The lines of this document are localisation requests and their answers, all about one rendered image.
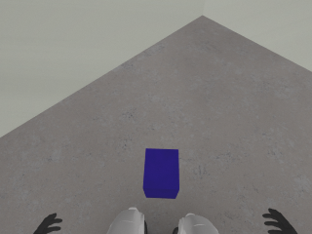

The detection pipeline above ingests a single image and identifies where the carton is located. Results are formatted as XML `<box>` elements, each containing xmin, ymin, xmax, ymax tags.
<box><xmin>142</xmin><ymin>148</ymin><xmax>179</xmax><ymax>199</ymax></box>

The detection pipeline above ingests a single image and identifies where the robot thigh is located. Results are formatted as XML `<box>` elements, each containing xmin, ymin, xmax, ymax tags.
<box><xmin>106</xmin><ymin>210</ymin><xmax>144</xmax><ymax>234</ymax></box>
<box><xmin>178</xmin><ymin>214</ymin><xmax>219</xmax><ymax>234</ymax></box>

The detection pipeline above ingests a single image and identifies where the left robot thigh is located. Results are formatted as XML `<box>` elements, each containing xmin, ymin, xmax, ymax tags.
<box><xmin>106</xmin><ymin>210</ymin><xmax>144</xmax><ymax>234</ymax></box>

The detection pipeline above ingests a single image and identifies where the right robot thigh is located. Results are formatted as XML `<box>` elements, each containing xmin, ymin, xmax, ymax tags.
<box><xmin>178</xmin><ymin>214</ymin><xmax>219</xmax><ymax>234</ymax></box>

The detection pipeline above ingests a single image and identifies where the robot right hand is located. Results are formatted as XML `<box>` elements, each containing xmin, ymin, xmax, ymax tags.
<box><xmin>262</xmin><ymin>208</ymin><xmax>297</xmax><ymax>234</ymax></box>

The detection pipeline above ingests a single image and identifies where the robot left hand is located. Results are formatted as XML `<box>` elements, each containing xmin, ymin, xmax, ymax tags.
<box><xmin>33</xmin><ymin>213</ymin><xmax>62</xmax><ymax>234</ymax></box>

